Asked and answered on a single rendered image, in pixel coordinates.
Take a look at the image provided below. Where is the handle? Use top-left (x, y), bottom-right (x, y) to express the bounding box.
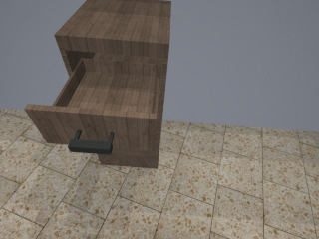
top-left (68, 129), bottom-right (115, 155)

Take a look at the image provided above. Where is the drawer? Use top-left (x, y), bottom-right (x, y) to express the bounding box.
top-left (24, 58), bottom-right (161, 151)

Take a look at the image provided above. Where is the cabinet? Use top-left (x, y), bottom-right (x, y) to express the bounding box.
top-left (54, 0), bottom-right (171, 169)

